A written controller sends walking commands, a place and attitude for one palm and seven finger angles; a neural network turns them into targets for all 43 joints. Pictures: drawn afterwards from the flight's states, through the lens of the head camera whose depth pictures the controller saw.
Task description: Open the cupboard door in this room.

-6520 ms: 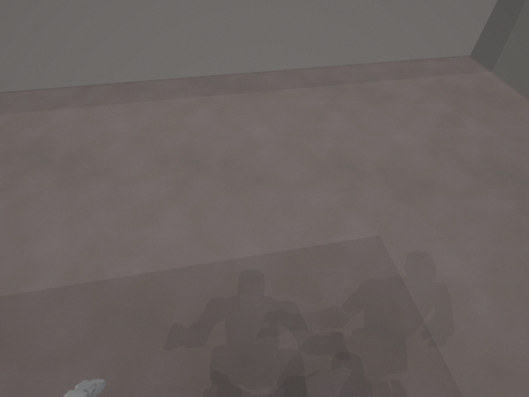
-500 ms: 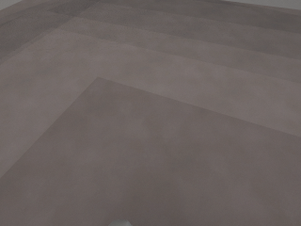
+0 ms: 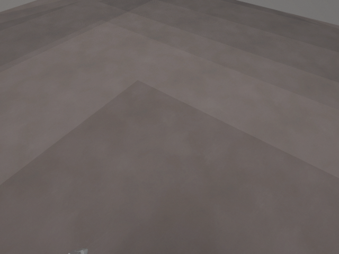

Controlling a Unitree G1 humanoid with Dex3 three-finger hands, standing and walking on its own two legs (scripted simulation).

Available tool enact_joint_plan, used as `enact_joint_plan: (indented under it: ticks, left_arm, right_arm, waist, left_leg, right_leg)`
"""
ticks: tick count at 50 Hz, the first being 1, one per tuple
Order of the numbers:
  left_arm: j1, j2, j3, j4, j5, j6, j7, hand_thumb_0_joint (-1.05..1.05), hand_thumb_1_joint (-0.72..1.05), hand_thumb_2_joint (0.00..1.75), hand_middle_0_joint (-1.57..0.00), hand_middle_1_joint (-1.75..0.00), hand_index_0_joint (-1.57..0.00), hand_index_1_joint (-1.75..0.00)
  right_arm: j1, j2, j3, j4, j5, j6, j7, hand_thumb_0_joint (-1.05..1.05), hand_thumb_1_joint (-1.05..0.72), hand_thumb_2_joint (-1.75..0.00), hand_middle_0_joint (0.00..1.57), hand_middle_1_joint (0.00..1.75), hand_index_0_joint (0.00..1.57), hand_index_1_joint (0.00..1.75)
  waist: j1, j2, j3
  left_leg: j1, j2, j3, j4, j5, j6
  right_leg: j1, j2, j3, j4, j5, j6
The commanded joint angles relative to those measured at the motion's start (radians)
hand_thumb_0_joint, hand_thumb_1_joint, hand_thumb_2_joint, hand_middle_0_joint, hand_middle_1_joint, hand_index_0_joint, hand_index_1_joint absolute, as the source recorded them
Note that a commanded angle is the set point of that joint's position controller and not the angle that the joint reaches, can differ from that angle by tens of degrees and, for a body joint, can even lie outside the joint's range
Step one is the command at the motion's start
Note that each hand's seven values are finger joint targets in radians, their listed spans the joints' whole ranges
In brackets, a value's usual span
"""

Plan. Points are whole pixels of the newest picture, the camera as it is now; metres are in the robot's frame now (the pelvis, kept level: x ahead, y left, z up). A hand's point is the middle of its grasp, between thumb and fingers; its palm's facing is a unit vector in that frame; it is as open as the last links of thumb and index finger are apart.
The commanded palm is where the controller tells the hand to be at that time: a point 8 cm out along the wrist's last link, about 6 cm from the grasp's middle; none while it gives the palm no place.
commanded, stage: turn or walk to find it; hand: left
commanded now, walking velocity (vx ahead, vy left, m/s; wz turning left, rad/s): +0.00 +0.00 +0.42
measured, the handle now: out of the picture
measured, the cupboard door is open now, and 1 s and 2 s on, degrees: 0 0 0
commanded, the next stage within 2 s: none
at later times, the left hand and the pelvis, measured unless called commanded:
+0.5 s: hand out of the picture -0.04 +0.20 -0.18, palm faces +0.27 -0.94 -0.22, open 7.4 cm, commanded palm none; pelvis -0.03 +0.00 -0.01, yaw +14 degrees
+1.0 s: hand out of the picture -0.03 +0.21 -0.15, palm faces +0.41 -0.87 -0.27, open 7.4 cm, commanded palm none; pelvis -0.05 -0.02 -0.01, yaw +24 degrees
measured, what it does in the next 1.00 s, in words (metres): steps on the spot, turning left: right foot, then left foot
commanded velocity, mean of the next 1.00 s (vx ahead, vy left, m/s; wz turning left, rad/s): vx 0.00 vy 0.00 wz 0.42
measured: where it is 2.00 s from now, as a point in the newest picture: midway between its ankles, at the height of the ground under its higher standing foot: outside the picture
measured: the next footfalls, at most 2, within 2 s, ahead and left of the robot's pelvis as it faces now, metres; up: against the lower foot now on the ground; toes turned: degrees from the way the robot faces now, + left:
right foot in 0.08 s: +0.05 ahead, -0.13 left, +0.00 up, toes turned -2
left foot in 0.50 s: -0.04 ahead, +0.12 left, +0.00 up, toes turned +18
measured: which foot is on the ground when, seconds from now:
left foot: down 0.00-0.08, up 0.10-0.48, down 0.50-0.98, up 1.00-1.00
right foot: up 0.00-0.06, down 0.08-0.50, up 0.52-0.96, down 0.98-1.00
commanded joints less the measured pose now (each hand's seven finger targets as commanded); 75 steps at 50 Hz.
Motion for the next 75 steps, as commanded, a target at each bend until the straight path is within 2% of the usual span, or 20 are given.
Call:
enact_joint_plan:
  ticks: [1,2,4,5,9,19,23,24,25,26,32,46,48,49,51,54,65,69,71,75]
  left_arm:
    - [0.084,0.079,0.017,-0.059,0.0,-0.033,0.014,0.0,0.9,0.9,-0.2,-0.3,-0.2,-0.3]
    - [0.119,0.094,0.023,-0.052,0.002,-0.041,0.016,0.0,0.9,0.9,-0.2,-0.3,-0.2,-0.3]
    - [0.144,0.236,0.05,-0.061,0.026,-0.056,0.028,0.0,0.9,0.9,-0.2,-0.3,-0.2,-0.3]
    - [0.138,0.233,0.051,-0.073,0.014,-0.054,0.028,0.0,0.9,0.9,-0.2,-0.3,-0.2,-0.3]
    - [-0.037,0.129,0.025,-0.107,0.015,-0.054,0.027,0.0,0.9,0.9,-0.2,-0.3,-0.2,-0.3]
    - [0.119,0.186,0.041,-0.029,0.027,-0.05,0.024,0.0,0.9,0.9,-0.2,-0.3,-0.2,-0.3]
    - [0.097,0.193,0.047,-0.016,0.016,-0.039,0.021,0.0,0.9,0.9,-0.2,-0.3,-0.2,-0.3]
    - [0.095,0.165,0.042,-0.019,0.008,-0.03,0.018,0.0,0.9,0.9,-0.2,-0.3,-0.2,-0.3]
    - [0.102,0.101,0.033,-0.054,0.001,-0.023,0.011,0.0,0.9,0.9,-0.2,-0.3,-0.2,-0.3]
    - [0.034,0.082,0.016,-0.088,0.011,-0.016,0.011,0.0,0.9,0.9,-0.2,-0.3,-0.2,-0.3]
    - [0.049,0.093,0.025,-0.016,0.01,-0.014,0.002,0.0,0.9,0.9,-0.2,-0.3,-0.2,-0.3]
    - [0.077,0.07,0.018,-0.052,-0.001,-0.03,0.016,0.0,0.9,0.9,-0.2,-0.3,-0.2,-0.3]
    - [0.129,0.134,0.03,-0.045,0.01,-0.048,0.025,0.0,0.9,0.9,-0.2,-0.3,-0.2,-0.3]
    - [0.139,0.221,0.046,-0.05,0.023,-0.056,0.031,0.0,0.9,0.9,-0.2,-0.3,-0.2,-0.3]
    - [0.069,0.201,0.049,-0.078,0.012,-0.053,0.032,0.0,0.9,0.9,-0.2,-0.3,-0.2,-0.3]
    - [-0.041,0.124,0.025,-0.098,0.013,-0.055,0.03,0.0,0.9,0.9,-0.2,-0.3,-0.2,-0.3]
    - [0.123,0.192,0.046,-0.021,0.028,-0.048,0.023,0.0,0.9,0.9,-0.2,-0.3,-0.2,-0.3]
    - [0.084,0.175,0.046,-0.015,0.011,-0.034,0.019,0.0,0.9,0.9,-0.2,-0.3,-0.2,-0.3]
    - [0.07,0.073,0.018,-0.077,0.008,-0.018,0.01,0.0,0.9,0.9,-0.2,-0.3,-0.2,-0.3]
    - [0.017,0.091,0.028,-0.037,0.011,-0.011,0.002,0.0,0.9,0.9,-0.2,-0.3,-0.2,-0.3]
  right_arm:
    - [0.006,-0.205,-0.066,-0.069,0.007,-0.004,-0.015,0.0,-0.9,-0.9,0.2,0.3,0.2,0.3]
    - [0.001,-0.19,-0.064,-0.073,0.012,-0.004,-0.012,0.0,-0.9,-0.9,0.2,0.3,0.2,0.3]
    - [0.015,-0.084,-0.048,-0.109,0.021,-0.004,0.0,0.0,-0.9,-0.9,0.2,0.3,0.2,0.3]
    - [0.003,-0.134,-0.064,-0.107,0.01,0.013,-0.005,0.0,-0.9,-0.9,0.2,0.3,0.2,0.3]
    - [0.073,-0.118,-0.068,-0.035,0.006,0.034,0.016,0.0,-0.9,-0.9,0.2,0.3,0.2,0.3]
    - [-0.027,-0.088,-0.038,-0.048,0.02,0.018,0.012,0.0,-0.9,-0.9,0.2,0.3,0.2,0.3]
    - [0.069,-0.096,-0.034,-0.02,0.021,0.0,0.004,0.0,-0.9,-0.9,0.2,0.3,0.2,0.3]
    - [0.096,-0.135,-0.042,-0.016,0.019,-0.008,0.006,0.0,-0.9,-0.9,0.2,0.3,0.2,0.3]
    - [0.119,-0.235,-0.063,-0.025,0.009,-0.016,0.002,0.0,-0.9,-0.9,0.2,0.3,0.2,0.3]
    - [0.152,-0.287,-0.073,-0.022,0.008,-0.007,-0.002,0.0,-0.9,-0.9,0.2,0.3,0.2,0.3]
    - [0.035,-0.189,-0.042,-0.035,0.012,-0.027,-0.027,0.0,-0.9,-0.9,0.2,0.3,0.2,0.3]
    - [0.028,-0.196,-0.066,-0.059,0.005,-0.003,-0.015,0.0,-0.9,-0.9,0.2,0.3,0.2,0.3]
    - [0.036,-0.141,-0.061,-0.07,0.02,-0.004,-0.007,0.0,-0.9,-0.9,0.2,0.3,0.2,0.3]
    - [0.041,-0.081,-0.05,-0.093,0.023,-0.004,-0.001,0.0,-0.9,-0.9,0.2,0.3,0.2,0.3]
    - [0.015,-0.133,-0.07,-0.08,0.006,0.023,-0.002,0.0,-0.9,-0.9,0.2,0.3,0.2,0.3]
    - [0.081,-0.114,-0.068,-0.032,0.006,0.033,0.014,0.0,-0.9,-0.9,0.2,0.3,0.2,0.3]
    - [-0.025,-0.083,-0.036,-0.047,0.021,0.015,0.009,0.0,-0.9,-0.9,0.2,0.3,0.2,0.3]
    - [0.097,-0.119,-0.038,-0.017,0.021,-0.008,0.005,0.0,-0.9,-0.9,0.2,0.3,0.2,0.3]
    - [0.136,-0.287,-0.073,-0.026,0.01,-0.012,-0.003,0.0,-0.9,-0.9,0.2,0.3,0.2,0.3]
    - [0.018,-0.202,-0.046,-0.035,0.006,-0.018,-0.025,0.0,-0.9,-0.9,0.2,0.3,0.2,0.3]
  waist:
    - [0.025,0.135,-0.096]
    - [0.045,0.095,-0.104]
    - [0.06,-0.291,-0.087]
    - [0.069,-0.276,-0.094]
    - [-0.021,-0.147,-0.004]
    - [0.067,-0.206,-0.067]
    - [0.01,-0.179,-0.124]
    - [-0.009,-0.06,-0.131]
    - [-0.023,0.228,-0.119]
    - [-0.052,0.261,-0.087]
    - [0.005,0.123,-0.072]
    - [0.022,0.127,-0.093]
    - [0.046,-0.027,-0.12]
    - [0.053,-0.272,-0.102]
    - [0.039,-0.222,-0.046]
    - [-0.024,-0.136,0.004]
    - [0.069,-0.213,-0.07]
    - [-0.008,-0.111,-0.134]
    - [-0.035,0.303,-0.113]
    - [0.003,0.182,-0.037]
  left_leg:
    - [0.005,0.212,-0.247,-0.056,0.402,0.117]
    - [-0.065,0.174,-0.223,-0.011,0.302,0.078]
    - [-0.344,-0.045,0.0,0.335,-0.279,-0.044]
    - [-0.311,-0.004,-0.05,0.517,-0.344,-0.04]
    - [-0.287,0.046,-0.015,0.739,-0.133,-0.059]
    - [-0.192,0.056,0.099,0.325,-0.249,-0.079]
    - [0.022,0.041,0.138,0.002,-0.04,-0.059]
    - [0.15,0.09,0.076,-0.105,0.069,-0.04]
    - [0.229,0.326,-0.235,-0.161,0.282,0.058]
    - [0.149,0.442,-0.318,-0.193,0.387,0.159]
    - [0.135,0.259,-0.133,-0.161,0.458,0.123]
    - [-0.011,0.206,-0.269,-0.087,0.339,0.118]
    - [-0.187,0.105,-0.19,0.064,0.118,0.031]
    - [-0.343,-0.039,-0.022,0.276,-0.214,-0.041]
    - [-0.309,0.004,-0.063,0.605,-0.297,-0.041]
    - [-0.295,0.044,-0.018,0.726,-0.143,-0.061]
    - [-0.168,0.05,0.108,0.287,-0.246,-0.077]
    - [0.103,0.068,0.106,-0.103,0.048,-0.051]
    - [0.213,0.433,-0.313,-0.184,0.464,0.136]
    - [0.071,0.294,-0.169,-0.174,0.344,0.13]
  right_leg:
    - [0.142,0.031,-0.018,-0.264,0.141,-0.014]
    - [0.243,0.01,-0.009,-0.39,0.241,-0.019]
    - [0.376,-0.373,0.36,-0.54,0.358,-0.17]
    - [0.24,-0.422,0.366,-0.566,0.31,-0.235]
    - [0.098,-0.252,0.111,-0.553,0.218,-0.183]
    - [0.283,-0.297,0.033,-0.45,0.527,-0.225]
    - [0.219,-0.269,-0.049,-0.307,0.546,-0.149]
    - [0.1,-0.228,-0.089,-0.195,0.417,-0.097]
    - [-0.133,-0.099,-0.149,-0.003,0.062,-0.02]
    - [-0.172,-0.056,-0.091,0.151,-0.186,-0.012]
    - [-0.175,-0.045,0.013,0.293,0.048,-0.002]
    - [0.14,0.035,-0.01,-0.257,0.133,-0.019]
    - [0.354,-0.099,0.107,-0.485,0.231,-0.056]
    - [0.397,-0.343,0.35,-0.543,0.322,-0.16]
    - [0.167,-0.378,0.343,-0.584,0.229,-0.25]
    - [0.105,-0.255,0.115,-0.546,0.258,-0.194]
    - [0.276,-0.296,0.033,-0.433,0.552,-0.228]
    - [0.164,-0.249,-0.081,-0.218,0.48,-0.117]
    - [-0.194,-0.061,-0.107,0.13,-0.187,-0.007]
    - [-0.18,-0.06,0.011,0.292,0.001,-0.01]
